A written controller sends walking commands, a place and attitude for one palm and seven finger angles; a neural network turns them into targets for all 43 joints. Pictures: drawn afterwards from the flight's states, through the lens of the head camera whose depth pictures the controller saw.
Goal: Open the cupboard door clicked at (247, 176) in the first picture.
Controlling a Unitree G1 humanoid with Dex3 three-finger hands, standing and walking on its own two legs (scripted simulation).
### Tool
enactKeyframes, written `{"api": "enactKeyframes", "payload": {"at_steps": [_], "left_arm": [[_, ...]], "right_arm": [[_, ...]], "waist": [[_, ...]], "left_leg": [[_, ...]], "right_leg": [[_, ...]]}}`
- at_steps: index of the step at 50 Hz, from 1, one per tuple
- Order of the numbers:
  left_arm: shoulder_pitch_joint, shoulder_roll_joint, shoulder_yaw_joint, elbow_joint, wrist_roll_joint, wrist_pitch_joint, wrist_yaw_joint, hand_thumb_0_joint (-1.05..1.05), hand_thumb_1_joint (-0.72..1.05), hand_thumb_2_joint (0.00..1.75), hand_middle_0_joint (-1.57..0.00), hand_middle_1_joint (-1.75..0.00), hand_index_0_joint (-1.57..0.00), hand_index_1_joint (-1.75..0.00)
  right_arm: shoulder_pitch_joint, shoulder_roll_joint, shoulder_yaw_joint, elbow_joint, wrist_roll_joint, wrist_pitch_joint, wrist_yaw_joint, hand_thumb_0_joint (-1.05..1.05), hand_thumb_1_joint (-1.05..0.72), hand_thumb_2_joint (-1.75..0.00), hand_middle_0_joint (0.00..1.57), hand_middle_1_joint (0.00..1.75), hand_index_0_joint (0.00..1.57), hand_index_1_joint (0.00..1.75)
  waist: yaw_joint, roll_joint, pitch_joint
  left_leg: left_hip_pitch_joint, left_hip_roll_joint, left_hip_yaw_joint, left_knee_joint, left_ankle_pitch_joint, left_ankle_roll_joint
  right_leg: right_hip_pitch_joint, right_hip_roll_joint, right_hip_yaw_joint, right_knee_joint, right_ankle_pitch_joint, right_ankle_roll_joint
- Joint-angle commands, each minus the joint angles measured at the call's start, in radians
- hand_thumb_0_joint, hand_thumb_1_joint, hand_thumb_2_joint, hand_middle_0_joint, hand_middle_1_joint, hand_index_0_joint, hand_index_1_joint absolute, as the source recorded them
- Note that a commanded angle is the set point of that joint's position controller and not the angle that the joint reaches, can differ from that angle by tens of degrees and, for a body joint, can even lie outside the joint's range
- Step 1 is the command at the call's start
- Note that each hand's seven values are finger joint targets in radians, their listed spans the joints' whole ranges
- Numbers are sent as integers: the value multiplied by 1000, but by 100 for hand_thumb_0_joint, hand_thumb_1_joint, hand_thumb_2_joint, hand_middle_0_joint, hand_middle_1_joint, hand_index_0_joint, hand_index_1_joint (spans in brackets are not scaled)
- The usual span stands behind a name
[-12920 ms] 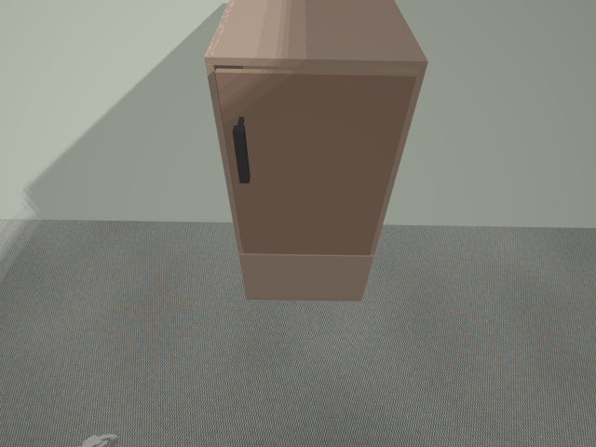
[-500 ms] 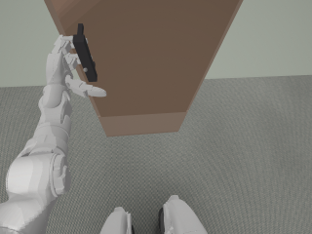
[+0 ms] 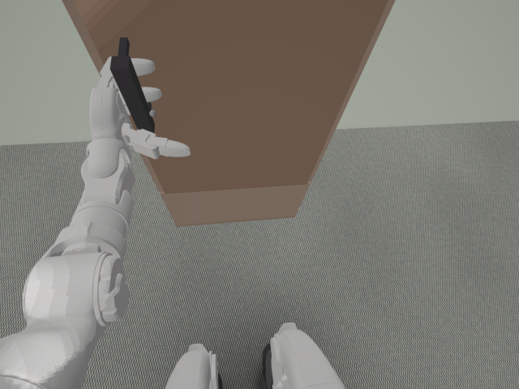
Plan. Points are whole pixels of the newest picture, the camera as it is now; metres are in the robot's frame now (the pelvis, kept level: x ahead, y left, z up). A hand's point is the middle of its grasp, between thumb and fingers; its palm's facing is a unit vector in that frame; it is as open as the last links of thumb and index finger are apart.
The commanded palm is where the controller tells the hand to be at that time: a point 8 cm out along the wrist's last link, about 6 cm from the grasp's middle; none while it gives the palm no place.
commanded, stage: slide the fingers in behind the handle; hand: left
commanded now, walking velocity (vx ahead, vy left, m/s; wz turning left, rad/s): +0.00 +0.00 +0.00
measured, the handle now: (136, 90) +0.56 +0.14 +0.06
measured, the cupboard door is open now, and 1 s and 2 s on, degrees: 0 1 25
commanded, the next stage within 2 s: close the thumb around the handle in 0.42 s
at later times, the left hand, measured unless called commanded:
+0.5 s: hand (153, 116) +0.51 +0.11 +0.06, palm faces +0.02 -1.00 -0.03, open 14.1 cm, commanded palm +0.48 +0.16 +0.06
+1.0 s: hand (152, 114) +0.51 +0.12 +0.06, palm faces +0.00 -1.00 -0.02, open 8.0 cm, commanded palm +0.48 +0.16 +0.06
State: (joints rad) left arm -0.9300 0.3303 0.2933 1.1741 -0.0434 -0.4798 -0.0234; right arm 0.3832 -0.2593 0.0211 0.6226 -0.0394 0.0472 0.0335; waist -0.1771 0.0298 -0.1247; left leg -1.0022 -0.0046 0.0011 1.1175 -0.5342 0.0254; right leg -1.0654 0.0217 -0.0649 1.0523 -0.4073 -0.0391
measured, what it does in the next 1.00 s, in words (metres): stands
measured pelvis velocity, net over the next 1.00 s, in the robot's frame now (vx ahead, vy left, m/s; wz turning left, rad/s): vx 0.00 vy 0.01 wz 0.00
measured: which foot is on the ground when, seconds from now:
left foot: down 0.00-1.00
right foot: down 0.00-1.00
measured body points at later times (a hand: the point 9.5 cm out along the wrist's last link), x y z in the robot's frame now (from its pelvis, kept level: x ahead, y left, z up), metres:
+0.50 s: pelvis +0.01 +0.00 +0.00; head +0.14 +0.01 +0.43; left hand +0.50 +0.17 +0.06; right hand +0.02 -0.26 -0.12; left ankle -0.01 +0.10 -0.65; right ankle +0.04 -0.10 -0.65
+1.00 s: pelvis +0.00 +0.01 +0.00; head +0.14 +0.01 +0.43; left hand +0.51 +0.17 +0.07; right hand +0.01 -0.25 -0.12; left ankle -0.01 +0.10 -0.65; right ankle +0.04 -0.10 -0.65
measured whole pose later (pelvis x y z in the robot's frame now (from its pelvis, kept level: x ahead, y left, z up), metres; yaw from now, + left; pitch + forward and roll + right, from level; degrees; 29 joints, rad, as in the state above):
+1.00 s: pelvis +0.00 +0.01 +0.00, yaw +0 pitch +24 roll -2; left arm -0.92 0.31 0.28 1.16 -0.05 -0.48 -0.03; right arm 0.38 -0.26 0.02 0.63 -0.04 0.04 0.04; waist -0.17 0.03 -0.13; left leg -1.00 -0.01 0.00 1.12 -0.54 0.03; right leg -1.06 0.02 -0.06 1.05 -0.41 -0.03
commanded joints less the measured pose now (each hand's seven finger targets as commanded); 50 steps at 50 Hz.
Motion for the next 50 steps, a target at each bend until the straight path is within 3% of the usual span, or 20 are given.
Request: {"api": "enactKeyframes", "payload": {"at_steps": [1,7,10,12,15,17,19,21,22,24,25,26,31,33,37,39,43,45,49,50], "left_arm": [[-470,107,-50,-235,5,-75,-10,0,-50,30,-30,-120,-30,-120],[-453,134,-26,-242,-8,-74,-13,0,-50,30,-30,-120,-30,-120],[-450,77,-66,-264,-11,-83,-12,0,-50,30,-30,-120,-30,-120],[-440,114,-39,-250,-9,-84,-8,0,-50,30,-30,-120,-30,-120],[-435,96,-53,-290,-9,-97,-9,0,-50,30,-30,-120,-30,-120],[-440,98,-49,-271,-12,-93,-4,0,-50,30,-30,-120,-30,-120],[-440,69,-67,-270,-12,-95,-4,0,-50,30,-30,-120,-30,-120],[-443,115,-33,-258,-8,-96,0,0,-50,30,-30,-120,-30,-120],[-427,110,-39,-256,-6,-96,-1,0,-50,30,-30,-120,-30,-120],[-433,70,-62,-281,-13,-99,-5,0,-50,30,-30,-120,-30,-120],[-434,97,-43,-268,-12,-98,-5,0,-50,30,-30,-120,-30,-120],[-426,105,-38,-231,-10,-89,-5,0,-50,30,-30,-120,-30,-120],[-438,124,-24,-256,-7,-90,-12,0,-22,42,-32,-123,-32,-123],[-423,98,-37,-258,-18,-84,-16,0,-11,47,-33,-124,-33,-124],[-406,138,-7,-243,-16,-77,-14,0,12,56,-34,-127,-34,-127],[-430,104,-35,-248,-14,-80,-14,0,23,61,-35,-128,-35,-128],[-449,110,-36,-207,-6,-72,-8,0,45,71,-37,-130,-37,-130],[-454,153,3,-211,-6,-76,-5,0,56,76,-38,-131,-38,-131],[-444,112,-30,-251,-10,-79,-15,0,79,85,-39,-134,-39,-134],[-444,121,-22,-250,-14,-79,-14,0,84,88,-40,-134,-40,-134]], "right_arm": [[182,-157,-62,-43,-6,-12,-1,0,-90,-90,20,30,20,30],[184,-162,-64,-37,-4,-12,-3,0,-90,-90,20,30,20,30],[178,-156,-65,-40,-4,-14,1,0,-90,-90,20,30,20,30],[180,-159,-65,-36,-3,-13,0,0,-90,-90,20,30,20,30],[177,-156,-68,-39,-3,-15,2,0,-90,-90,20,30,20,30],[175,-158,-68,-32,-3,-13,1,0,-90,-90,20,30,20,30],[174,-155,-67,-40,-3,-16,2,0,-90,-90,20,30,20,30],[175,-158,-69,-28,-4,-14,0,0,-90,-90,20,30,20,30],[176,-159,-69,-32,-4,-14,-1,0,-90,-90,20,30,20,30],[172,-152,-69,-42,-4,-17,1,0,-90,-90,20,30,20,30],[167,-156,-69,-33,-3,-16,0,0,-90,-90,20,30,20,30],[169,-158,-67,-27,-1,-14,-2,0,-90,-90,20,30,20,30],[169,-155,-66,-38,-2,-14,-5,0,-90,-90,20,30,20,30],[164,-154,-67,-40,-2,-13,-4,0,-90,-90,20,30,20,30],[166,-159,-65,-42,-1,-10,-5,0,-90,-90,20,30,20,30],[160,-156,-62,-50,-2,-14,-4,0,-90,-90,20,30,20,30],[160,-161,-62,-41,-2,-14,-5,0,-90,-90,20,30,20,30],[170,-165,-64,-39,-4,-16,-7,0,-90,-90,20,30,20,30],[170,-160,-65,-52,-4,-18,-5,0,-90,-90,20,30,20,30],[171,-160,-66,-43,-4,-16,-3,0,-90,-90,20,30,20,30]], "waist": [[-41,83,-526],[-31,61,-530],[-34,81,-527],[-31,50,-501],[-20,89,-549],[-35,43,-497],[-31,68,-503],[-26,60,-503],[-28,35,-510],[-27,75,-530],[-23,74,-522],[-33,36,-487],[-17,76,-532],[-24,55,-527],[-15,34,-497],[-22,73,-485],[-38,40,-451],[-27,47,-500],[-20,103,-540],[-22,73,-540]], "left_leg": [[273,-4,-42,-116,395,-5],[281,-3,-46,-126,403,-6],[307,-1,-49,-126,427,-9],[268,-4,-43,-130,400,-5],[327,-2,-50,-128,453,-12],[293,0,-46,-130,430,-8],[300,-4,-46,-129,434,-7],[288,-4,-46,-128,422,-9],[282,-4,-46,-130,426,-7],[312,-6,-43,-126,458,-8],[306,-4,-44,-125,443,-11],[280,-3,-45,-127,425,-8],[293,-7,-45,-125,443,-10],[293,-5,-42,-125,447,-9],[267,-3,-45,-132,426,-9],[275,-6,-47,-133,410,-8],[235,-6,-46,-131,351,-5],[255,-7,-48,-124,374,-6],[309,-4,-53,-124,438,-13],[309,0,-56,-121,438,-14]], "right_leg": [[344,12,57,-107,334,15],[366,14,54,-110,342,14],[345,14,49,-108,351,13],[370,15,55,-113,346,15],[356,14,48,-102,367,11],[359,15,50,-111,363,15],[350,15,48,-106,362,11],[359,13,51,-107,355,13],[373,14,52,-106,365,14],[365,14,50,-102,385,12],[358,12,51,-104,371,13],[356,14,50,-108,362,15],[372,12,53,-97,374,12],[377,13,52,-104,380,15],[374,14,50,-103,360,13],[346,13,47,-103,338,11],[327,13,51,-111,291,16],[340,13,52,-104,309,14],[329,14,44,-91,339,9],[330,14,43,-95,337,12]]}}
